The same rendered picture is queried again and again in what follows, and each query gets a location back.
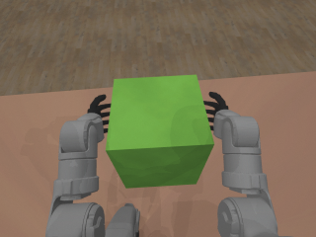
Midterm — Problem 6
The robot left thigh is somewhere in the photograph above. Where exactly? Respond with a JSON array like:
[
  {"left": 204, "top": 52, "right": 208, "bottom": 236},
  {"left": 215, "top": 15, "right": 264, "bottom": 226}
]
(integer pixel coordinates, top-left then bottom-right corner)
[{"left": 105, "top": 206, "right": 140, "bottom": 237}]

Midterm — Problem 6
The right robot forearm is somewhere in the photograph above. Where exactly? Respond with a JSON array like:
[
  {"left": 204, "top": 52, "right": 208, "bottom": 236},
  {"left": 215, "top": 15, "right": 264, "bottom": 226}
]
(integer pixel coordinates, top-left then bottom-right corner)
[{"left": 213, "top": 109, "right": 278, "bottom": 232}]

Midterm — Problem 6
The right robot hand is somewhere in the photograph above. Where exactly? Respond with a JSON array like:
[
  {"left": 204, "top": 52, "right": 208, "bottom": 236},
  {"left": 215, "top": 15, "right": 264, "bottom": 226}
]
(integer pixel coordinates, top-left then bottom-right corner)
[{"left": 203, "top": 92, "right": 229, "bottom": 131}]

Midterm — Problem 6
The left robot forearm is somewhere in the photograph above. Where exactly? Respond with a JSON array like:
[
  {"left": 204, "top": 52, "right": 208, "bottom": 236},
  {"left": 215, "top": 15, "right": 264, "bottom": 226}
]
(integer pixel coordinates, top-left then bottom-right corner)
[{"left": 45, "top": 113, "right": 105, "bottom": 237}]

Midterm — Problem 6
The carton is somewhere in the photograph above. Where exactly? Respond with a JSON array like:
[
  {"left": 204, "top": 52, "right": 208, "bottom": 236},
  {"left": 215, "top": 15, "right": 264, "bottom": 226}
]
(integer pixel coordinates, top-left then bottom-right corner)
[{"left": 106, "top": 74, "right": 214, "bottom": 189}]

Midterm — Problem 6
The right robot upper arm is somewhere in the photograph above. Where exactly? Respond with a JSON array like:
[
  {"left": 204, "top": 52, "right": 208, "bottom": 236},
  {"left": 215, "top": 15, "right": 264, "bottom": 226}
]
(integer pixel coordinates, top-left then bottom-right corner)
[{"left": 217, "top": 197, "right": 293, "bottom": 237}]

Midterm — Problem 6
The left robot upper arm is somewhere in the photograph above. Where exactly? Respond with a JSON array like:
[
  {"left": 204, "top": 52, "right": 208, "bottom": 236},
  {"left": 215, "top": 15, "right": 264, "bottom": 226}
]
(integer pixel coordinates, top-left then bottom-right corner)
[{"left": 46, "top": 202, "right": 106, "bottom": 237}]

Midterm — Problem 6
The left robot hand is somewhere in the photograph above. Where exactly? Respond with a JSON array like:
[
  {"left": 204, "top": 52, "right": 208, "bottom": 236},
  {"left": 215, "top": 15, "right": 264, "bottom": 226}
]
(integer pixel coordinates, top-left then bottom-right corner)
[{"left": 87, "top": 94, "right": 112, "bottom": 133}]

